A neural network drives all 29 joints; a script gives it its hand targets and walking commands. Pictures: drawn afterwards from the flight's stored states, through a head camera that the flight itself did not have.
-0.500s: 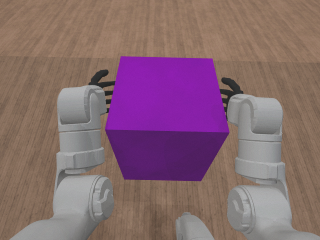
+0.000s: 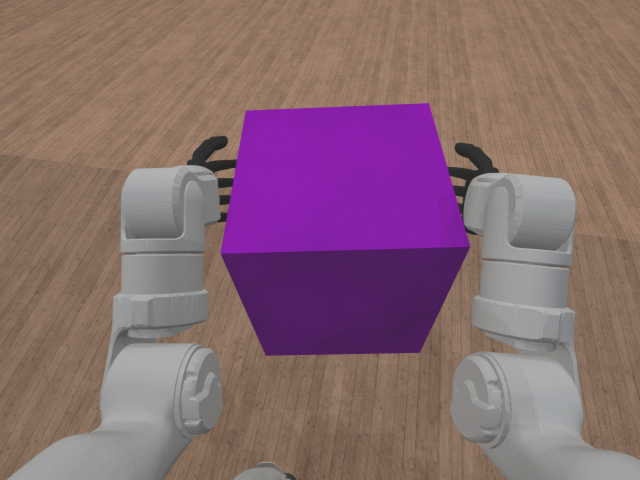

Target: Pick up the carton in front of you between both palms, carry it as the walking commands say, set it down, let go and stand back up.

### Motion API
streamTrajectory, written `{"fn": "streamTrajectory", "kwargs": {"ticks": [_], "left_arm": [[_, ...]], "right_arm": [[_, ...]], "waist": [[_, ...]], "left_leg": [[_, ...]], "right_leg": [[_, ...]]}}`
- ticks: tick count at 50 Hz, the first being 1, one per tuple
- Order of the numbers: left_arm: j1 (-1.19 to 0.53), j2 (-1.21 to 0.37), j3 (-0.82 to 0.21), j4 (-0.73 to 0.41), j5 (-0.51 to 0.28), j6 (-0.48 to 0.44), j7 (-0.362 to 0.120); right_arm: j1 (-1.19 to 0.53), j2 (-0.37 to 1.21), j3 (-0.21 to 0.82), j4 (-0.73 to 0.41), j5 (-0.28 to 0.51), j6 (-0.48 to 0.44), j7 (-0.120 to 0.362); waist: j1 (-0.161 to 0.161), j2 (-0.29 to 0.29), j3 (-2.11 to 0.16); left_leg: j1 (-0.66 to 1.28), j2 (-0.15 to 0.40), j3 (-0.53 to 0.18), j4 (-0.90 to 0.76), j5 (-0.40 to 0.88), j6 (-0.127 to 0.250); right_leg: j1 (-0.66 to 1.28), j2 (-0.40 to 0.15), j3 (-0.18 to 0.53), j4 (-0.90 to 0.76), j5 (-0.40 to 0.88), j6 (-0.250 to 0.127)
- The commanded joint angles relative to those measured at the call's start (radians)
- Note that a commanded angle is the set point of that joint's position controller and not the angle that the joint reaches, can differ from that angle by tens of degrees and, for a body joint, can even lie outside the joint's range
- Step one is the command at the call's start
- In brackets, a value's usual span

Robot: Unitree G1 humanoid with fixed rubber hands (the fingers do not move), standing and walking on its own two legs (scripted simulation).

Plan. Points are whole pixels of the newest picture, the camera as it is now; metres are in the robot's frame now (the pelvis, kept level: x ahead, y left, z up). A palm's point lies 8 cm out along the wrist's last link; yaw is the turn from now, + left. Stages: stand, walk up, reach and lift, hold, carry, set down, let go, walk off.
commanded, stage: carry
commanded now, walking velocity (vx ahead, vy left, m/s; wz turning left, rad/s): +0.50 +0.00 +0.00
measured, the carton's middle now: (339, 241) +0.39 +0.02 +0.11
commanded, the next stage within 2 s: none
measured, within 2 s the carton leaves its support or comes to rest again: neither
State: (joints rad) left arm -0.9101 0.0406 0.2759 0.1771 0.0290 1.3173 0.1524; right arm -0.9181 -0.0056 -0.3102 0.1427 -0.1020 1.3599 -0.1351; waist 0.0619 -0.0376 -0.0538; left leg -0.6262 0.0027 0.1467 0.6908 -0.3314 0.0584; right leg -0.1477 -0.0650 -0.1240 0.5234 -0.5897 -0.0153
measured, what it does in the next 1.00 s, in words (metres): climbs: right foot 0.04 m higher, then left foot 0.04 m higher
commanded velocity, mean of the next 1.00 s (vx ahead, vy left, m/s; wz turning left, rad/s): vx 0.50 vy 0.00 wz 0.00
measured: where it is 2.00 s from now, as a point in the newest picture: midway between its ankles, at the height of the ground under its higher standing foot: (345, 187)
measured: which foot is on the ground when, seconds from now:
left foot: down 0.00-0.40, up 0.42-0.72, down 0.74-1.00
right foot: down 0.00-0.00, up 0.02-0.36, down 0.38-0.78, up 0.80-1.00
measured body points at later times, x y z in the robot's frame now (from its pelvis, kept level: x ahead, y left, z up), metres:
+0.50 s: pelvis +0.32 -0.02 +0.06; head +0.34 -0.02 +0.51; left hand +0.70 +0.15 +0.21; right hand +0.72 -0.15 +0.21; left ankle +0.22 +0.09 -0.56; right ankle +0.37 -0.10 -0.65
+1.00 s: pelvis +0.64 +0.02 +0.12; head +0.68 +0.02 +0.57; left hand +1.05 +0.12 +0.28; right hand +1.01 -0.18 +0.27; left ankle +0.63 +0.10 -0.62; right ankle +0.69 -0.10 -0.52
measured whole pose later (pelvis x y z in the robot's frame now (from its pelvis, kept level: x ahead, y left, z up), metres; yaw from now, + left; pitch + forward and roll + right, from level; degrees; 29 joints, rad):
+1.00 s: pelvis +0.64 +0.02 +0.12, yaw -1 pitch +4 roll -1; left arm -0.89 0.02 0.31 0.12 0.09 1.37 0.12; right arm -0.85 -0.02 -0.23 0.13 -0.02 1.35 -0.16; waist -0.12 0.00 0.00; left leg -0.30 0.01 0.14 0.52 -0.45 0.04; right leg -0.75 -0.03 -0.04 1.21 -0.45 -0.04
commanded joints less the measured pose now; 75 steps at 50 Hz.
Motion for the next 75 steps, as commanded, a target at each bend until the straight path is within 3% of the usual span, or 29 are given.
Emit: {"fn": "streamTrajectory", "kwargs": {"ticks": [1,2,3,6,14,18,19,20,21,24,26,34,37,38,39,40,43,45,51,54,56,57,58,59,62,64,69,73,75], "left_arm": [[-0.754,-1.119,-0.548,-0.023,-0.438,0.017,-0.285],[-0.765,-1.107,-0.531,-0.019,-0.421,0.019,-0.287],[-0.767,-1.112,-0.525,-0.003,-0.403,0.015,-0.281],[-0.702,-1.092,-0.479,-0.018,-0.347,0.006,-0.251],[-0.649,-0.999,-0.487,-0.094,-0.275,0.020,-0.189],[-0.618,-1.019,-0.509,0.001,-0.291,0.026,-0.210],[-0.581,-1.033,-0.504,0.039,-0.303,0.021,-0.219],[-0.602,-1.018,-0.501,0.041,-0.304,0.009,-0.225],[-0.609,-1.054,-0.510,0.038,-0.325,0.003,-0.234],[-0.794,-1.165,-0.594,-0.119,-0.456,-0.007,-0.264],[-0.870,-1.206,-0.627,-0.201,-0.503,-0.012,-0.267],[-0.798,-1.126,-0.612,-0.178,-0.505,0.004,-0.274],[-0.748,-1.105,-0.588,-0.094,-0.471,0.013,-0.274],[-0.750,-1.092,-0.576,-0.076,-0.449,0.016,-0.275],[-0.738,-1.091,-0.552,-0.063,-0.433,0.021,-0.276],[-0.764,-1.071,-0.543,-0.059,-0.413,0.022,-0.273],[-0.698,-1.069,-0.490,-0.035,-0.350,0.015,-0.248],[-0.677,-1.053,-0.472,-0.068,-0.320,0.011,-0.227],[-0.653,-0.990,-0.483,-0.107,-0.268,0.024,-0.183],[-0.619,-0.985,-0.501,-0.047,-0.268,0.033,-0.194],[-0.610,-1.014,-0.508,0.014,-0.286,0.030,-0.211],[-0.576,-1.030,-0.502,0.050,-0.299,0.023,-0.219],[-0.597,-1.020,-0.500,0.050,-0.304,0.010,-0.226],[-0.612,-1.057,-0.512,0.038,-0.329,0.003,-0.235],[-0.809,-1.154,-0.593,-0.138,-0.460,-0.010,-0.262],[-0.889,-1.206,-0.624,-0.207,-0.520,-0.013,-0.270],[-0.878,-1.170,-0.618,-0.239,-0.543,-0.002,-0.274],[-0.781,-1.117,-0.588,-0.131,-0.488,0.012,-0.275],[-0.750,-1.109,-0.571,-0.073,-0.466,0.014,-0.276]], "right_arm": [[-0.587,0.957,0.523,0.081,0.353,-0.032,0.198],[-0.620,0.990,0.532,0.076,0.376,-0.040,0.206],[-0.660,1.022,0.549,0.033,0.409,-0.040,0.217],[-0.850,1.145,0.640,-0.125,0.552,-0.053,0.239],[-0.857,1.111,0.649,-0.203,0.596,-0.040,0.243],[-0.755,1.079,0.625,-0.085,0.538,-0.026,0.244],[-0.755,1.066,0.617,-0.063,0.519,-0.025,0.245],[-0.753,1.073,0.593,-0.044,0.499,-0.021,0.249],[-0.771,1.051,0.582,-0.030,0.479,-0.021,0.252],[-0.710,1.061,0.536,-0.014,0.427,-0.035,0.232],[-0.683,1.038,0.519,-0.039,0.390,-0.040,0.209],[-0.622,0.932,0.534,-0.047,0.321,-0.030,0.160],[-0.597,0.941,0.537,0.028,0.334,-0.025,0.178],[-0.572,0.950,0.533,0.053,0.351,-0.028,0.186],[-0.592,0.943,0.536,0.054,0.359,-0.036,0.193],[-0.614,0.996,0.550,0.047,0.393,-0.036,0.205],[-0.810,1.120,0.637,-0.110,0.536,-0.043,0.234],[-0.898,1.166,0.668,-0.192,0.599,-0.051,0.244],[-0.863,1.114,0.648,-0.206,0.603,-0.036,0.246],[-0.786,1.083,0.628,-0.120,0.559,-0.027,0.246],[-0.736,1.074,0.613,-0.054,0.526,-0.023,0.246],[-0.736,1.065,0.604,-0.034,0.506,-0.023,0.247],[-0.734,1.073,0.582,-0.019,0.489,-0.020,0.251],[-0.761,1.050,0.575,-0.018,0.472,-0.022,0.253],[-0.719,1.054,0.532,-0.025,0.425,-0.038,0.228],[-0.688,1.031,0.511,-0.043,0.393,-0.041,0.204],[-0.672,0.961,0.521,-0.085,0.344,-0.038,0.163],[-0.615,0.942,0.533,-0.010,0.330,-0.021,0.167],[-0.611,0.962,0.536,0.041,0.341,-0.020,0.183]], "waist": [[-0.172,0.179,-0.623],[-0.182,0.368,-0.588],[-0.167,0.268,-0.513],[-0.132,0.048,-0.459],[-0.125,0.164,-0.406],[-0.017,0.150,-0.474],[0.039,0.091,-0.576],[0.046,-0.189,-0.700],[0.072,-0.258,-0.604],[0.035,0.042,-0.471],[0.005,-0.002,-0.482],[0.007,-0.118,-0.390],[-0.125,-0.068,-0.474],[-0.184,0.022,-0.569],[-0.171,0.338,-0.655],[-0.185,0.334,-0.570],[-0.142,0.036,-0.462],[-0.119,0.089,-0.471],[-0.128,0.154,-0.412],[-0.105,0.191,-0.385],[-0.013,0.153,-0.462],[0.044,0.095,-0.567],[0.044,-0.190,-0.688],[0.071,-0.257,-0.594],[0.031,0.043,-0.471],[-0.001,-0.010,-0.486],[0.017,-0.051,-0.435],[0.005,-0.114,-0.380],[-0.077,-0.104,-0.415]], "left_leg": [[0.889,0.193,-0.411,-0.204,-0.266,0.155],[0.984,0.334,-0.840,-0.358,-0.171,0.258],[0.956,0.350,-0.836,-0.342,-0.005,0.271],[0.815,0.285,-0.532,-0.239,0.303,0.177],[0.678,0.246,-0.250,-0.365,0.202,0.145],[0.498,0.184,-0.032,-0.086,0.652,0.050],[0.336,0.154,-0.010,0.107,0.575,0.001],[0.056,0.047,-0.041,0.416,0.225,-0.066],[-0.133,-0.073,-0.125,0.615,-0.216,-0.070],[-0.257,0.027,-0.194,0.755,-0.153,-0.018],[-0.210,0.045,-0.181,0.647,-0.112,-0.008],[0.015,0.003,0.003,0.081,-0.034,-0.025],[0.528,-0.114,0.142,-0.086,0.033,0.022],[0.816,-0.003,-0.037,-0.088,-0.043,0.055],[0.964,0.296,-0.667,-0.264,-0.264,0.214],[0.974,0.334,-0.895,-0.381,-0.084,0.266],[0.831,0.296,-0.571,-0.221,0.344,0.195],[0.785,0.263,-0.464,-0.253,0.215,0.140],[0.707,0.254,-0.285,-0.358,0.176,0.157],[0.620,0.224,-0.157,-0.342,0.325,0.111],[0.511,0.187,-0.024,-0.080,0.684,0.049],[0.348,0.155,-0.004,0.118,0.597,0.001],[0.062,0.048,-0.037,0.428,0.235,-0.066],[-0.129,-0.075,-0.127,0.628,-0.205,-0.070],[-0.246,0.025,-0.196,0.773,-0.145,-0.015],[-0.201,0.045,-0.185,0.666,-0.107,-0.003],[-0.213,0.063,-0.113,0.394,-0.077,-0.022],[0.025,-0.009,0.030,0.058,-0.022,-0.021],[0.325,-0.093,0.131,-0.066,0.039,0.006]], "right_leg": [[-0.309,-0.034,-0.011,0.501,0.561,0.000],[-0.574,0.130,0.054,0.691,0.043,0.019],[-0.691,0.104,0.152,0.863,0.022,-0.009],[-0.707,0.026,0.161,0.859,0.121,-0.035],[-0.554,0.021,0.036,0.365,0.189,-0.021],[0.008,0.172,-0.166,0.087,0.297,-0.074],[0.307,0.099,-0.030,0.077,0.261,-0.110],[0.534,-0.216,0.566,-0.049,0.035,-0.264],[0.517,-0.279,0.871,-0.220,0.187,-0.331],[0.371,-0.239,0.541,-0.059,0.600,-0.263],[0.324,-0.204,0.434,-0.092,0.474,-0.200],[0.166,-0.159,0.166,-0.173,0.502,-0.175],[0.000,-0.123,-0.002,0.113,0.875,-0.093],[-0.168,-0.097,-0.018,0.338,0.716,-0.044],[-0.438,0.042,0.009,0.636,0.371,0.016],[-0.623,0.138,0.109,0.822,0.044,0.011],[-0.723,0.032,0.164,0.930,0.111,-0.033],[-0.682,0.020,0.153,0.822,0.134,-0.035],[-0.633,0.002,0.062,0.462,0.176,-0.020],[-0.399,0.086,-0.080,0.239,0.224,-0.036],[-0.021,0.173,-0.175,0.099,0.293,-0.074],[0.284,0.105,-0.045,0.084,0.264,-0.105],[0.514,-0.213,0.561,-0.051,0.020,-0.256],[0.499,-0.277,0.878,-0.224,0.174,-0.325],[0.345,-0.238,0.544,-0.058,0.579,-0.264],[0.299,-0.201,0.435,-0.089,0.432,-0.200],[0.257,-0.201,0.309,-0.162,0.411,-0.225],[0.165,-0.158,0.156,-0.165,0.528,-0.174],[0.078,-0.143,0.051,-0.005,0.783,-0.120]]}}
